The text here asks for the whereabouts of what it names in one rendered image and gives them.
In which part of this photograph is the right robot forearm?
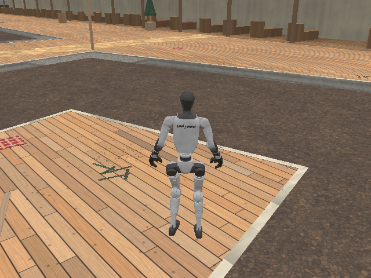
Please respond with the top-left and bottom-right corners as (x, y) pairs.
(210, 140), (221, 159)

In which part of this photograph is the robot right foot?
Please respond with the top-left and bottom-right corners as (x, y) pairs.
(194, 224), (202, 239)

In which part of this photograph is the left robot forearm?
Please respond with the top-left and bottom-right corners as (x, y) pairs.
(151, 138), (163, 158)

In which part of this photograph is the robot right hand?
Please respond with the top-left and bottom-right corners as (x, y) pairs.
(210, 156), (223, 169)

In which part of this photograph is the robot left hand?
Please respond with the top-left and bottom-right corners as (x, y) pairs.
(149, 155), (162, 167)

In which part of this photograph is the robot left upper arm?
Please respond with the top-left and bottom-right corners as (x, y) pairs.
(157, 116), (175, 147)

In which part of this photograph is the robot right upper arm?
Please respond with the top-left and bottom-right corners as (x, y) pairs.
(199, 117), (215, 149)

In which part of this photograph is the right robot shin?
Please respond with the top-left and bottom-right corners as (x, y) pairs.
(194, 192), (203, 231)

